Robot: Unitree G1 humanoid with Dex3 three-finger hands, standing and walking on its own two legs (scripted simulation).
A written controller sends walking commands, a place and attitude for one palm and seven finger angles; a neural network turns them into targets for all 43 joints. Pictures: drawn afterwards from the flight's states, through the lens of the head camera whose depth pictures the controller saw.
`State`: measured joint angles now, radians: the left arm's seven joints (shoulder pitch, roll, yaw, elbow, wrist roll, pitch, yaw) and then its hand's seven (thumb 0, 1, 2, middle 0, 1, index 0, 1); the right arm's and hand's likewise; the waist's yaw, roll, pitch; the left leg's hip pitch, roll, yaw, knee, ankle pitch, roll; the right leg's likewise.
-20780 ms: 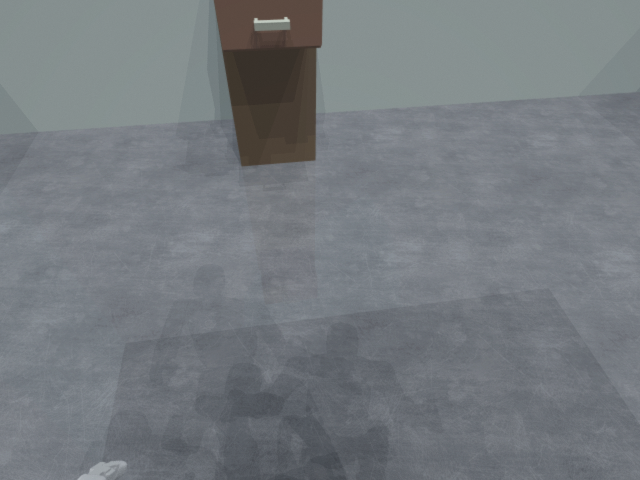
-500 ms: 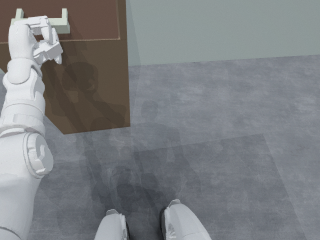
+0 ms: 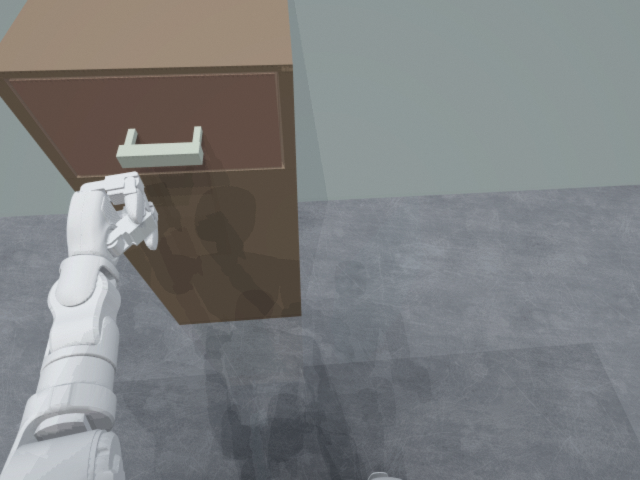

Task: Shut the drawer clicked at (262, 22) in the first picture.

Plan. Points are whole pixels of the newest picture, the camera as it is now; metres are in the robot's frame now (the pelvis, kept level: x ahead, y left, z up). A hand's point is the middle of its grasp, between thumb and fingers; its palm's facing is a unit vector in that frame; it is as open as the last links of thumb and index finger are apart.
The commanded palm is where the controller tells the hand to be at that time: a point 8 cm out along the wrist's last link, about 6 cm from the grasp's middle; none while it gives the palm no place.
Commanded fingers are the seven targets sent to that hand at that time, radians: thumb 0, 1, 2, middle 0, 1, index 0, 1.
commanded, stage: draw the hand back to the body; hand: left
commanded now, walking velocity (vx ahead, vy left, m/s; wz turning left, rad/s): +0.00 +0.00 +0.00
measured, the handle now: (163, 144) +0.57 +0.22 +0.05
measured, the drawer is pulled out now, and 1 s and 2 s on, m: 0.00 0.00 0.00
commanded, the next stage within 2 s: step back with the hand held close in 1.12 s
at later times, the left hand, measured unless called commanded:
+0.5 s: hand (65, 318) +0.27 +0.22 +0.13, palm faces +0.30 -0.92 -0.25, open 3.3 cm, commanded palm +0.22 +0.26 +0.16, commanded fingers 0.00 0.90 0.90 -1.40 -1.60 -1.40 -1.60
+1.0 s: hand out of the picture +0.15 +0.24 +0.19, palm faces +0.44 -0.80 -0.41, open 3.3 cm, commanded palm +0.10 +0.27 +0.21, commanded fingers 0.00 0.90 0.90 -1.40 -1.60 -1.40 -1.60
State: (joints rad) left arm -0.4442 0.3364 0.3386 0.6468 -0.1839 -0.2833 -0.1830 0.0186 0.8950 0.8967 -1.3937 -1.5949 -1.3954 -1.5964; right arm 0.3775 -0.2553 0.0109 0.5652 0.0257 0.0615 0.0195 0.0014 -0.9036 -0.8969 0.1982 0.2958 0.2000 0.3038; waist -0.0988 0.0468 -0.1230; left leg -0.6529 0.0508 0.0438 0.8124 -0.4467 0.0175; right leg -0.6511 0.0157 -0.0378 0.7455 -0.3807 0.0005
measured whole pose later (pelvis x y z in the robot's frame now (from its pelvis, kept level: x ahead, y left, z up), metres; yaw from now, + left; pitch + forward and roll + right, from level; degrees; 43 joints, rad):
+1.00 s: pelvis -0.01 -0.01 +0.04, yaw +2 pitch -4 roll -1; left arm 0.55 0.33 0.29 -0.45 -0.06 -0.10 0.10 0.02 0.89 0.90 -1.40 -1.59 -1.40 -1.60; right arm 0.21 -0.24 0.02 0.62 0.00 -0.11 -0.07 0.01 -0.90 -0.90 0.20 0.30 0.20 0.30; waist 0.06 0.09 0.00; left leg -0.08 0.02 0.03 0.43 -0.28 0.00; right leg -0.08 0.00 -0.06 0.39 -0.24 -0.01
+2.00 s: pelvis -0.10 +0.02 +0.03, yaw +3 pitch +1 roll -2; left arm 0.61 0.37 0.37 -0.57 -0.01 -0.25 0.14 0.02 0.88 0.90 -1.40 -1.59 -1.40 -1.60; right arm 0.21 -0.21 0.00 0.55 0.00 -0.07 -0.08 0.01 -0.90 -0.90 0.20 0.30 0.20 0.30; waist -0.01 0.01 0.03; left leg -0.39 0.00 0.03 0.58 -0.20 0.06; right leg -0.36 -0.01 -0.02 0.50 -0.18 0.03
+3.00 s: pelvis -0.31 +0.05 +0.01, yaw -2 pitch +0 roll -4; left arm 0.66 0.50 0.46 -0.69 -0.07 -0.27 0.10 0.02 0.88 0.90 -1.40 -1.59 -1.40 -1.60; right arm 0.19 -0.18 0.00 0.61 -0.03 -0.10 -0.03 0.01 -0.90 -0.90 0.20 0.30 0.20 0.30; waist -0.02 -0.03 0.00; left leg -0.66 -0.01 0.00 0.76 -0.23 -0.03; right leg -0.28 0.06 -0.05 0.60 -0.32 -0.05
